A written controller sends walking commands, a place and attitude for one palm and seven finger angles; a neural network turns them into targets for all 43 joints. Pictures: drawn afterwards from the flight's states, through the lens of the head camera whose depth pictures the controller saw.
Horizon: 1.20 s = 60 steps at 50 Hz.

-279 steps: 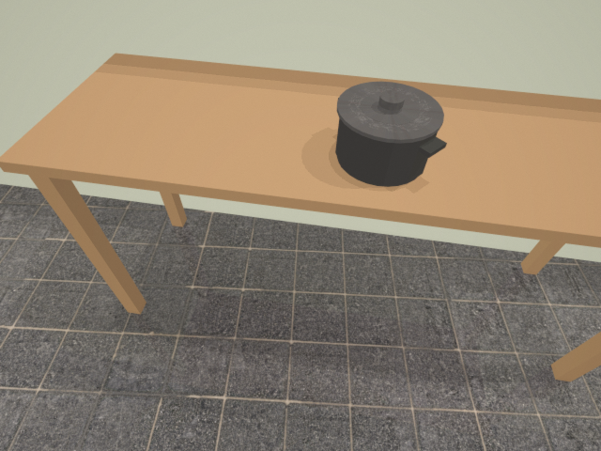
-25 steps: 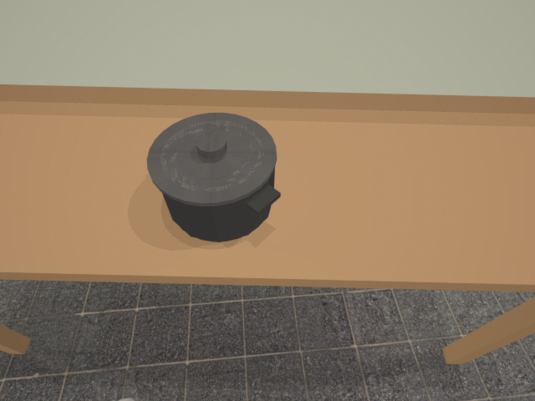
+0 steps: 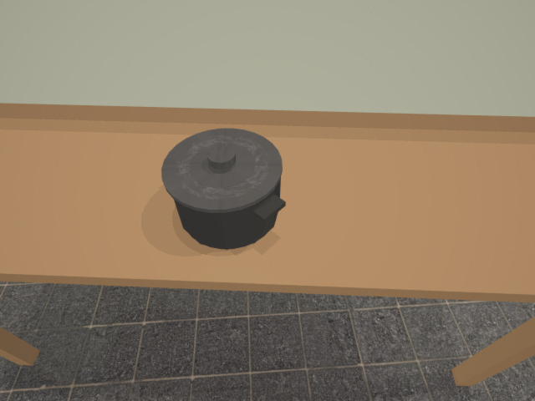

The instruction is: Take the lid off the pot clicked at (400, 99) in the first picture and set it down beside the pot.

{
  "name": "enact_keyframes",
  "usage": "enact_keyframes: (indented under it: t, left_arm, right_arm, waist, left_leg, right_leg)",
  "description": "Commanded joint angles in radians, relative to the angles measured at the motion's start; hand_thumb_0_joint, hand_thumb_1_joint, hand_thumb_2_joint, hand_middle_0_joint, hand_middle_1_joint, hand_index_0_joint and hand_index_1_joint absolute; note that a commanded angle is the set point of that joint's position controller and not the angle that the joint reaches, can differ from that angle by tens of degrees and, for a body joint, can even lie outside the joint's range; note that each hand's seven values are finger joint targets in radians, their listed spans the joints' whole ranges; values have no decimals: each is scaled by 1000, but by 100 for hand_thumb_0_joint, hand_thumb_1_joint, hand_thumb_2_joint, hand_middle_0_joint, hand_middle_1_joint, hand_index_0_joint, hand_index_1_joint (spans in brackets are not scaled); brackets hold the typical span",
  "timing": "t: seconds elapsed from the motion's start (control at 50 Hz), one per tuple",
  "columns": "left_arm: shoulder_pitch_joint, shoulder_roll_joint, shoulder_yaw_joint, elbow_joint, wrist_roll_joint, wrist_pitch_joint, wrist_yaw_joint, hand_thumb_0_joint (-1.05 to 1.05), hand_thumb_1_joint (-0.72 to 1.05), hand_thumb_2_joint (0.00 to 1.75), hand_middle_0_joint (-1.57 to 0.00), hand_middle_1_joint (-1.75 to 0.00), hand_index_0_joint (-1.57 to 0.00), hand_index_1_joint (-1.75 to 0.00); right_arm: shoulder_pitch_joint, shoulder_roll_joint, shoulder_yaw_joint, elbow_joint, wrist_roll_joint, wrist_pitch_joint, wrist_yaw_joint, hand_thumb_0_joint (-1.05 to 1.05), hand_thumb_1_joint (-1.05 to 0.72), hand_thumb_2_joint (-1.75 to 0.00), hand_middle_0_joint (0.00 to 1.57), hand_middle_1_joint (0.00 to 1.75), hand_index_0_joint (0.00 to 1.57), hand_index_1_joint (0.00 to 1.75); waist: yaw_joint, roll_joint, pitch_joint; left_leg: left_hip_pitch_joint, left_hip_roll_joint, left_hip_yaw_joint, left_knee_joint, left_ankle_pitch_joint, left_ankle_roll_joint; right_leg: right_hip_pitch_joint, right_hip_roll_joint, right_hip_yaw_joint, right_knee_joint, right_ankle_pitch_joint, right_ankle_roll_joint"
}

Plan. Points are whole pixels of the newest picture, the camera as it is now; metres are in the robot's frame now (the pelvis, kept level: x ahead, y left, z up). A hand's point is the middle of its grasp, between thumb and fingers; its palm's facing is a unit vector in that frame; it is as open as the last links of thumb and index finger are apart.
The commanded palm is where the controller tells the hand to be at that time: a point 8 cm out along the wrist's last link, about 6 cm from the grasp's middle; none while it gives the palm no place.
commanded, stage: come to a stop and stand still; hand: left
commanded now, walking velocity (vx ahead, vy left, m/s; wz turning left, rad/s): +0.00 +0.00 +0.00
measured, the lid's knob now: (221, 156) +0.48 +0.11 +0.11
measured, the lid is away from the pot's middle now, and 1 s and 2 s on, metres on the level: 0.00 0.00 0.00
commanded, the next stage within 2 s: look again from close up in 0.40 s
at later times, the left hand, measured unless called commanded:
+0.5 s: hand out of the picture +0.00 +0.19 -0.17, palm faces +0.00 -0.98 -0.20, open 7.4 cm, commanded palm none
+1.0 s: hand out of the picture +0.03 +0.18 -0.17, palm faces +0.00 -0.98 -0.20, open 7.4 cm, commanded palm none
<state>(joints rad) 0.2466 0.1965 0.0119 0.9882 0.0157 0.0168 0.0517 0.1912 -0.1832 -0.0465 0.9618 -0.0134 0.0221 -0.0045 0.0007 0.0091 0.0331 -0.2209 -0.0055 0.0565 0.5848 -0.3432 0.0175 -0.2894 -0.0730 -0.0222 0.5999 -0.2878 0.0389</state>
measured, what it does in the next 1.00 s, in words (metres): stands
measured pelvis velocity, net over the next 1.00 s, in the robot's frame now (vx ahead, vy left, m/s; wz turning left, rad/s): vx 0.02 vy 0.00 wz -0.02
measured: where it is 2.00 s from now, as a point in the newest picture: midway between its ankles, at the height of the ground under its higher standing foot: outside the picture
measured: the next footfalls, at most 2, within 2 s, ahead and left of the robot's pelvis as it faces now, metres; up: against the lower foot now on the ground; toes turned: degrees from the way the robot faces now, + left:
none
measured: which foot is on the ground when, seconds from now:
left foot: down 0.00-1.00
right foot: down 0.00-1.00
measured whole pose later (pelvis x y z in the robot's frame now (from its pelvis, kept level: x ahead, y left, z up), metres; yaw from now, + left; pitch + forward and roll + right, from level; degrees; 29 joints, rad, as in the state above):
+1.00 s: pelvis +0.02 +0.00 +0.01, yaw -1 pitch -1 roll +0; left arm 0.28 0.15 0.00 1.08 0.01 0.01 0.04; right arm 0.30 -0.13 -0.01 1.10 -0.01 -0.02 -0.03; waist 0.00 0.00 0.04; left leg -0.16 0.00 0.07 0.50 -0.32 0.02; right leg -0.23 -0.06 -0.01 0.51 -0.26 0.04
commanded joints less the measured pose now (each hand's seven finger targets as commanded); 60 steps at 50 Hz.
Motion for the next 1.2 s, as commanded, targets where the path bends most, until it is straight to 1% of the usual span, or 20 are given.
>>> enact_keyframes:
  t: [0.0, 0.04, 0.08, 0.1, 0.12, 0.2, 0.34, 0.48, 0.5, 0.58, 0.6, 0.68, 0.72, 0.78, 0.8, 0.96, 1.06, 1.1, 1.12, 1.18]
  left_arm:
    - [0, 120, 11, -90, 5, -9, -7, 0, 90, 90, -20, -30, -20, -30]
    - [28, 113, 6, -87, 5, -9, -11, 0, 90, 90, -20, -30, -20, -30]
    - [41, 118, 3, -86, 4, -15, -13, 0, 90, 90, -20, -30, -20, -30]
    - [43, 121, 4, -84, 4, -13, -16, 0, 90, 90, -20, -30, -20, -30]
    - [51, 120, 3, -83, 4, -14, -16, 0, 90, 90, -20, -30, -20, -30]
    - [65, 119, 2, -68, 3, -19, -18, 0, 90, 90, -20, -30, -20, -30]
    - [86, 105, -2, -24, 1, -21, -17, 0, 90, 90, -20, -30, -20, -30]
    - [101, 87, -5, 21, -2, -25, -14, 0, 90, 90, -20, -30, -20, -30]
    - [99, 90, -5, 25, -2, -24, -15, 0, 90, 90, -20, -30, -20, -30]
    - [99, 76, -5, 38, -1, -24, -13, 0, 90, 90, -20, -30, -20, -30]
    - [99, 77, -5, 40, -2, -23, -13, 0, 90, 90, -20, -30, -20, -30]
    - [97, 66, -5, 47, -2, -28, -10, 0, 90, 90, -20, -30, -20, -30]
    - [95, 62, -4, 50, -2, -26, -11, 0, 90, 90, -20, -30, -20, -30]
    - [96, 60, -3, 54, -2, -29, -9, 0, 90, 90, -20, -30, -20, -30]
    - [96, 64, -3, 56, -3, -28, -10, 0, 90, 90, -20, -30, -20, -30]
    - [93, 55, -4, 60, -2, -27, -8, 0, 90, 90, -20, -30, -20, -30]
    - [98, 57, -4, 62, -3, -31, -8, 0, 90, 90, -20, -30, -20, -30]
    - [95, 58, -4, 62, -3, -30, -9, 0, 90, 90, -20, -30, -20, -30]
    - [97, 54, -5, 64, -3, -29, -8, 0, 90, 90, -20, -30, -20, -30]
    - [104, 53, -5, 67, -3, -32, -7, 0, 90, 90, -20, -30, -20, -30]
  right_arm:
    - [25, -117, 4, -95, -6, -23, 2, 0, -90, -90, 20, 30, 20, 30]
    - [22, -131, 7, -105, -5, -25, 2, 0, -90, -90, 20, 30, 20, 30]
    - [34, -132, 11, -100, -3, -30, 3, 0, -90, -90, 20, 30, 20, 30]
    - [40, -126, 14, -97, -3, -31, 3, 0, -90, -90, 20, 30, 20, 30]
    - [42, -129, 14, -95, -3, -33, 3, 0, -90, -90, 20, 30, 20, 30]
    - [74, -117, 18, -74, 0, -40, -1, 0, -90, -90, 20, 30, 20, 30]
    - [104, -105, 24, -22, 4, -48, -7, 0, -90, -90, 20, 30, 20, 30]
    - [143, -78, 28, 31, 6, -52, -14, 0, -90, -90, 20, 30, 20, 30]
    - [146, -76, 28, 36, 6, -51, -16, 0, -90, -90, 20, 30, 20, 30]
    - [159, -63, 30, 57, 6, -50, -17, 0, -90, -90, 20, 30, 20, 30]
    - [159, -58, 29, 61, 7, -49, -18, 0, -90, -90, 20, 30, 20, 30]
    - [171, -50, 29, 77, 6, -53, -20, 0, -90, -90, 20, 30, 20, 30]
    - [171, -52, 27, 79, 6, -53, -21, 0, -90, -90, 20, 30, 20, 30]
    - [176, -40, 29, 91, 6, -55, -23, 0, -90, -90, 20, 30, 20, 30]
    - [175, -38, 28, 93, 6, -54, -23, 0, -90, -90, 20, 30, 20, 30]
    - [175, -37, 30, 104, 6, -53, -25, 0, -90, -90, 20, 30, 20, 30]
    - [178, -35, 30, 109, 6, -52, -25, 0, -90, -90, 20, 30, 20, 30]
    - [178, -31, 30, 113, 7, -52, -25, 0, -90, -90, 20, 30, 20, 30]
    - [176, -37, 30, 113, 6, -53, -26, 0, -90, -90, 20, 30, 20, 30]
    - [179, -30, 31, 116, 7, -53, -25, 0, -90, -90, 20, 30, 20, 30]
  waist:
    - [4, 32, 89]
    - [8, 12, 101]
    - [7, 8, 74]
    - [8, 29, 66]
    - [10, 19, 61]
    - [4, -13, 21]
    - [7, 17, 21]
    - [6, 14, 14]
    - [6, -10, 19]
    - [4, 3, 38]
    - [7, -22, 43]
    - [3, -6, 22]
    - [5, -22, 30]
    - [4, 6, 17]
    - [7, -21, 21]
    - [4, 1, 28]
    - [2, -25, 17]
    - [3, -25, 28]
    - [4, -5, 36]
    - [2, -12, 19]
  left_leg:
    - [-129, 127, -155, -206, 11, 31]
    - [-164, 119, -157, -230, -84, 31]
    - [-139, 106, -140, -229, -81, 27]
    - [-134, 113, -148, -251, -93, 29]
    - [-136, 111, -148, -249, -103, 28]
    - [-81, 110, -133, -242, -26, 28]
    - [-56, 108, -114, -222, 73, 22]
    - [-14, 107, -95, -204, 157, 19]
    - [-17, 112, -99, -208, 161, 20]
    - [-21, 106, -88, -205, 144, 17]
    - [-25, 110, -92, -211, 144, 20]
    - [7, 107, -80, -194, 206, 16]
    - [1, 110, -79, -193, 209, 16]
    - [20, 110, -76, -191, 250, 15]
    - [17, 114, -78, -193, 250, 16]
    - [28, 112, -72, -196, 247, 13]
    - [39, 112, -66, -191, 250, 10]
    - [31, 116, -71, -201, 250, 13]
    - [31, 114, -71, -199, 257, 12]
    - [47, 114, -64, -194, 267, 11]
  right_leg:
    - [-48, -3, 31, -112, -74, -61]
    - [-27, 5, 36, -117, -74, -61]
    - [-12, -4, 53, -134, -52, -62]
    - [-6, -4, 44, -135, -58, -65]
    - [-1, -4, 44, -135, -54, -62]
    - [13, -16, 50, -147, -4, -65]
    - [35, -30, 51, -152, 64, -62]
    - [47, -40, 50, -154, 122, -64]
    - [50, -35, 45, -155, 123, -65]
    - [40, -40, 55, -160, 116, -65]
    - [43, -37, 49, -164, 116, -66]
    - [50, -45, 53, -153, 169, -66]
    - [54, -43, 51, -154, 173, -66]
    - [61, -46, 52, -149, 202, -68]
    - [66, -43, 46, -153, 206, -67]
    - [62, -46, 56, -162, 206, -68]
    - [72, -52, 57, -167, 233, -69]
    - [75, -45, 54, -170, 223, -70]
    - [68, -48, 56, -168, 224, -69]
    - [72, -51, 59, -172, 242, -68]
